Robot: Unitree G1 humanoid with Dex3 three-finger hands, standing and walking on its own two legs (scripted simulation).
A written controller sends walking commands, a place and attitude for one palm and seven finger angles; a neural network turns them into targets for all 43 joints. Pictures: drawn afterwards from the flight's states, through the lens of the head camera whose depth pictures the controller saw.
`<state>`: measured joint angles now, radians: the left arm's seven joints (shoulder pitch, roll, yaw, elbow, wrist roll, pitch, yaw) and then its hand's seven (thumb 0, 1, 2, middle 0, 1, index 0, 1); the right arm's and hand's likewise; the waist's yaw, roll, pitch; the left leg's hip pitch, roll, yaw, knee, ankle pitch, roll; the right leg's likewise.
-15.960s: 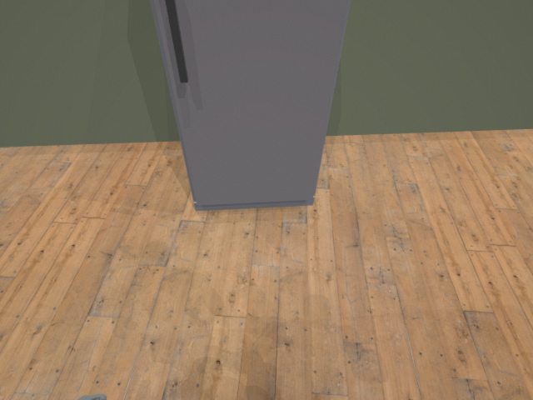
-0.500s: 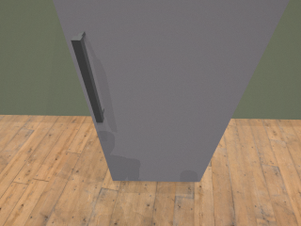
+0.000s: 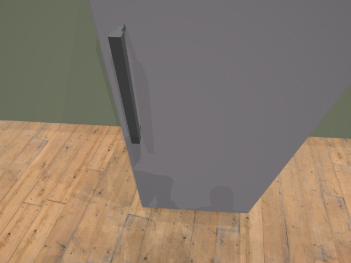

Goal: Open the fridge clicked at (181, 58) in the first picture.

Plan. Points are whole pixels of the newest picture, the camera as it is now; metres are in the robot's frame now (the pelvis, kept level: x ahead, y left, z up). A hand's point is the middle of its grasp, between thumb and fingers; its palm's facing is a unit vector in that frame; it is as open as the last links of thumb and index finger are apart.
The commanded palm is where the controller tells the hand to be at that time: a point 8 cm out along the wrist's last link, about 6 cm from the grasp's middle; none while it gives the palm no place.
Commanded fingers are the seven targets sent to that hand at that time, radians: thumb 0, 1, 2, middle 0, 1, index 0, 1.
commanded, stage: come to a stop and stand still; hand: left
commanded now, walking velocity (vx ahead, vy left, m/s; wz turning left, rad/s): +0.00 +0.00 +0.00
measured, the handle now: (130, 94) +0.46 +0.14 +0.14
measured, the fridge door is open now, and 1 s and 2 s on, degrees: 0 0 0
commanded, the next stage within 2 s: look again from close up in 1.76 s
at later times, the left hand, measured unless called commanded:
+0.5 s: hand out of the picture -0.02 +0.24 -0.16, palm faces +0.04 -0.97 -0.23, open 7.4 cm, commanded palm none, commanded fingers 0.00 0.90 0.90 -0.20 -0.30 -0.20 -0.30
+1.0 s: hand out of the picture -0.15 +0.22 -0.16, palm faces +0.10 -0.98 -0.15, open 7.4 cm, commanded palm none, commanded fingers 0.00 0.90 0.90 -0.20 -0.30 -0.20 -0.30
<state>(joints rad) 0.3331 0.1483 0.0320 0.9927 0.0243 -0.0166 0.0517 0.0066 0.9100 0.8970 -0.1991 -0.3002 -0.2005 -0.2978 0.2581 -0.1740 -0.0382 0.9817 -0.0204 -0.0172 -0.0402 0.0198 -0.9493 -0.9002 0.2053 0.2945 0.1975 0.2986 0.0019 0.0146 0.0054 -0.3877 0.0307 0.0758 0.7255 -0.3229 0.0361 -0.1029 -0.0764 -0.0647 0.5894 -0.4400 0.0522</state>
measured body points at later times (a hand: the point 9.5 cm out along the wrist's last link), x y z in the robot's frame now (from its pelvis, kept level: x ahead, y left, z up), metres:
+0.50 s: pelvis -0.07 +0.03 +0.01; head -0.09 +0.05 +0.45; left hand -0.03 +0.29 -0.14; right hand -0.05 -0.23 -0.13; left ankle +0.00 +0.10 -0.72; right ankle -0.03 -0.12 -0.71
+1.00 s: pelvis -0.11 +0.06 +0.02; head -0.15 +0.08 +0.46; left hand -0.15 +0.27 -0.15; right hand -0.12 -0.15 -0.14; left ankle +0.00 +0.10 -0.72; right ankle -0.14 -0.06 -0.70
